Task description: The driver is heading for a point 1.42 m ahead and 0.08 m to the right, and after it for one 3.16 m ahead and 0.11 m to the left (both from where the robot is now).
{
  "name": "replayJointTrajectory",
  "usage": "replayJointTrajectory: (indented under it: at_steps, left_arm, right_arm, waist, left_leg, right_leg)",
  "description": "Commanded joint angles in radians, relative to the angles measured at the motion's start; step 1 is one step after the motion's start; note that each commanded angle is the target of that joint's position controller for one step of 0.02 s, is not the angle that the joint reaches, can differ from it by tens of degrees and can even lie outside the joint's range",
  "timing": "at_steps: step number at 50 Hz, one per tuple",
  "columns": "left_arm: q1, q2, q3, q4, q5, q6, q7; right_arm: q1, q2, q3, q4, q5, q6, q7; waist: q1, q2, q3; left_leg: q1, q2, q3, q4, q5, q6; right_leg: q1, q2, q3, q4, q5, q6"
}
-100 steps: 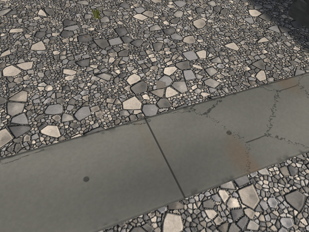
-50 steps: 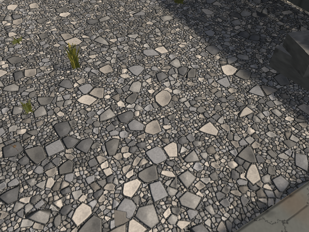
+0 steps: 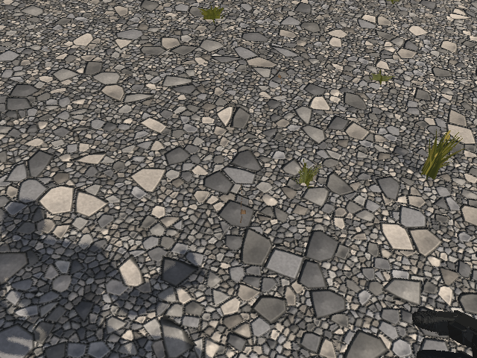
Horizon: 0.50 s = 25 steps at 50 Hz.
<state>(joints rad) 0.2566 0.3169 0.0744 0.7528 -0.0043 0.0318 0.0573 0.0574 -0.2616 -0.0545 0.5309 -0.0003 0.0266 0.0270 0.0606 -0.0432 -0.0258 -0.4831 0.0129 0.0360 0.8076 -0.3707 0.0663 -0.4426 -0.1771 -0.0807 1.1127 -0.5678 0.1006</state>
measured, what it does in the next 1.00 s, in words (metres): steps on the spot: right foot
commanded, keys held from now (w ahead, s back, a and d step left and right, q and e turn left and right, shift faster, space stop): shift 1.00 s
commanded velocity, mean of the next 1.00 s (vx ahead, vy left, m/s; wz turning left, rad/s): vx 0.01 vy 0.00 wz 0.10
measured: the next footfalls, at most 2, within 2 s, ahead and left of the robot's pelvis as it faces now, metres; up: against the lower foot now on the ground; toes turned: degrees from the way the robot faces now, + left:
right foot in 0.38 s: +0.11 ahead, -0.16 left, +0.00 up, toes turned +4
right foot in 1.60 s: +0.24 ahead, -0.19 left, +0.00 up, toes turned +1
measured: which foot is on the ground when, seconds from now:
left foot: down 0.00-1.00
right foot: up 0.00-0.36, down 0.38-1.00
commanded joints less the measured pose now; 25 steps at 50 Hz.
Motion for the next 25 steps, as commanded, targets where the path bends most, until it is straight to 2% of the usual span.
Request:
replayJointTrajectory:
  at_steps: [1, 2, 3, 4, 5, 7, 8, 10, 13, 14, 16, 17, 18, 19, 20, 21, 22, 23, 24, 25]
  left_arm:
    - [-0.214, 0.066, 0.011, -0.15, -0.016, -0.02, 0.031]
    - [-0.18, 0.076, 0.015, -0.118, 0.014, -0.002, 0.047]
    - [-0.122, 0.092, 0.026, -0.097, 0.025, 0.015, 0.047]
    - [-0.083, 0.088, 0.031, -0.078, 0.024, 0.025, 0.04]
    - [-0.061, 0.065, 0.028, -0.065, 0.02, 0.028, 0.032]
    - [-0.063, 0.015, 0.017, -0.061, 0.016, 0.027, 0.017]
    - [-0.064, -0.004, 0.011, -0.065, 0.016, 0.026, 0.01]
    - [-0.073, -0.025, 0.004, -0.074, 0.021, 0.025, 0.0]
    - [-0.142, -0.052, -0.013, -0.099, 0.026, 0.02, -0.013]
    - [-0.154, -0.055, -0.016, -0.1, 0.021, 0.019, -0.017]
    - [-0.129, -0.041, -0.014, -0.082, 0.008, 0.014, -0.028]
    - [-0.102, -0.039, -0.012, -0.064, 0.005, 0.011, -0.033]
    - [-0.081, -0.05, -0.012, -0.046, 0.005, 0.003, -0.036]
    - [-0.058, -0.058, -0.015, -0.03, 0.015, -0.002, -0.039]
    - [-0.016, -0.046, -0.015, -0.015, 0.032, -0.006, -0.038]
    - [0.001, 0.018, 0.0, -0.006, 0.037, -0.009, -0.036]
    - [-0.01, 0.023, 0.013, 0.018, 0.021, -0.012, -0.042]
    - [-0.017, -0.031, 0.0, 0.014, 0.017, -0.019, -0.044]
    - [-0.029, -0.048, -0.008, 0.022, 0.023, -0.025, -0.041]
    - [-0.033, -0.054, -0.012, 0.026, 0.023, -0.028, -0.039]
  right_arm:
    - [0.194, -0.229, -0.071, 0.023, -0.032, -0.035, 0.0]
    - [0.122, -0.158, -0.046, 0.021, -0.009, -0.017, -0.014]
    - [0.058, -0.121, -0.029, 0.013, -0.005, -0.005, -0.027]
    - [0.024, -0.107, -0.019, 0.01, -0.017, 0.0, -0.035]
    - [0.017, -0.104, -0.014, 0.014, -0.026, -0.004, -0.043]
    - [0.045, -0.088, -0.001, 0.04, -0.024, -0.012, -0.056]
    - [0.059, -0.075, 0.007, 0.054, -0.022, -0.014, -0.063]
    - [0.088, -0.046, 0.017, 0.08, -0.019, -0.014, -0.072]
    - [0.096, -0.037, 0.013, 0.095, -0.019, -0.01, -0.084]
    - [0.115, -0.042, 0.008, 0.106, -0.022, -0.008, -0.084]
    - [0.17, -0.05, 0.003, 0.131, -0.03, -0.009, -0.072]
    - [0.187, -0.032, 0.007, 0.142, -0.031, -0.01, -0.064]
    - [0.186, -0.012, 0.012, 0.156, -0.022, -0.015, -0.059]
    - [0.211, 0.014, 0.019, 0.175, -0.019, -0.019, -0.056]
    - [0.237, 0.039, 0.026, 0.194, -0.02, -0.029, -0.051]
    - [0.281, 0.034, 0.02, 0.202, -0.022, -0.047, -0.043]
    - [0.294, -0.008, 0.0, 0.214, 0.0, -0.056, -0.04]
    - [0.218, -0.032, -0.008, 0.218, 0.001, -0.055, -0.043]
    - [0.175, -0.002, -0.006, 0.208, 0.0, -0.051, -0.047]
    - [0.173, 0.024, -0.003, 0.218, -0.006, -0.044, -0.049]
  waist:
    - [-0.14, 0.249, -0.046]
    - [-0.101, 0.273, -0.021]
    - [-0.05, 0.27, -0.03]
    - [-0.023, 0.233, -0.047]
    - [-0.014, 0.178, -0.066]
    - [-0.017, 0.11, -0.081]
    - [-0.015, 0.098, -0.088]
    - [-0.018, 0.114, -0.083]
    - [-0.043, 0.156, -0.059]
    - [-0.054, 0.174, -0.051]
    - [-0.073, 0.198, -0.024]
    - [-0.076, 0.196, -0.003]
    - [-0.062, 0.188, 0.022]
    - [-0.051, 0.159, 0.035]
    - [-0.046, 0.129, 0.023]
    - [-0.079, 0.02, 0.011]
    - [-0.088, -0.052, 0.002]
    - [-0.05, -0.009, 0.016]
    - [-0.054, -0.011, 0.009]
    - [-0.056, -0.015, 0.009]
  left_leg:
    - [0.374, 0.352, -0.558, -0.475, 0.289, 0.25]
    - [0.308, 0.324, -0.486, -0.457, 0.263, 0.199]
    - [0.199, 0.282, -0.425, -0.451, 0.221, 0.156]
    - [0.142, 0.236, -0.378, -0.45, 0.171, 0.126]
    - [0.122, 0.21, -0.345, -0.451, 0.141, 0.109]
    - [0.116, 0.199, -0.318, -0.44, 0.158, 0.103]
    - [0.115, 0.195, -0.306, -0.437, 0.156, 0.106]
    - [0.13, 0.182, -0.298, -0.441, 0.105, 0.107]
    - [0.144, 0.165, -0.291, -0.457, -0.005, 0.099]
    - [0.12, 0.167, -0.289, -0.468, -0.035, 0.106]
    - [0.047, 0.172, -0.295, -0.485, -0.1, 0.135]
    - [0.035, 0.174, -0.308, -0.484, -0.131, 0.142]
    - [0.012, 0.158, -0.305, -0.476, -0.141, 0.131]
    - [0.015, 0.131, -0.294, -0.449, -0.129, 0.099]
    - [0.003, 0.105, -0.289, -0.406, -0.083, 0.056]
    - [-0.053, 0.053, -0.251, -0.352, -0.049, 0.01]
    - [0.039, 0.006, -0.148, -0.367, 0.046, -0.021]
    - [0.104, 0.007, -0.142, -0.335, 0.069, -0.031]
    - [0.14, 0.011, -0.135, -0.322, 0.096, -0.026]
    - [0.156, 0.013, -0.137, -0.317, 0.116, -0.02]
  right_leg:
    - [-0.561, 0.108, 0.158, 0.347, 0.048, -0.042]
    - [-0.543, 0.095, 0.156, 0.338, 0.119, -0.035]
    - [-0.438, 0.092, 0.16, 0.326, 0.196, -0.032]
    - [-0.372, 0.115, 0.139, 0.358, 0.267, -0.034]
    - [-0.338, 0.13, 0.131, 0.37, 0.331, -0.036]
    - [-0.314, 0.139, 0.148, 0.355, 0.407, -0.035]
    - [-0.295, 0.14, 0.163, 0.321, 0.437, -0.032]
    - [-0.272, 0.13, 0.179, 0.187, 0.479, -0.023]
    - [-0.179, 0.102, 0.17, -0.151, 0.496, -0.017]
    - [-0.112, 0.106, 0.153, -0.227, 0.451, -0.017]
    - [0.047, 0.134, 0.108, -0.325, 0.313, -0.032]
    - [0.099, 0.142, 0.096, -0.39, 0.27, -0.047]
    - [0.161, 0.146, 0.086, -0.486, 0.289, -0.065]
    - [0.211, 0.148, 0.083, -0.59, 0.328, -0.078]
    - [0.281, 0.106, 0.124, -0.615, 0.404, -0.085]
    - [0.362, 0.047, 0.165, -0.598, 0.562, -0.102]
    - [0.254, 0.078, 0.161, -0.587, 0.406, -0.117]
    - [0.186, 0.097, 0.157, -0.614, 0.353, -0.105]
    - [0.166, 0.095, 0.154, -0.63, 0.37, -0.091]
    - [0.169, 0.098, 0.149, -0.639, 0.379, -0.082]
Keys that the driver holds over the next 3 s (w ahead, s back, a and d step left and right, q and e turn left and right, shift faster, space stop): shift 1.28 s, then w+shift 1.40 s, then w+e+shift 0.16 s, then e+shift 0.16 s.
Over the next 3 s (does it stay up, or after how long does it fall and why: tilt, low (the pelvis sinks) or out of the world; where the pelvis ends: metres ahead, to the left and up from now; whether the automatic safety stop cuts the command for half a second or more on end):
stays up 1.35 0.02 0.01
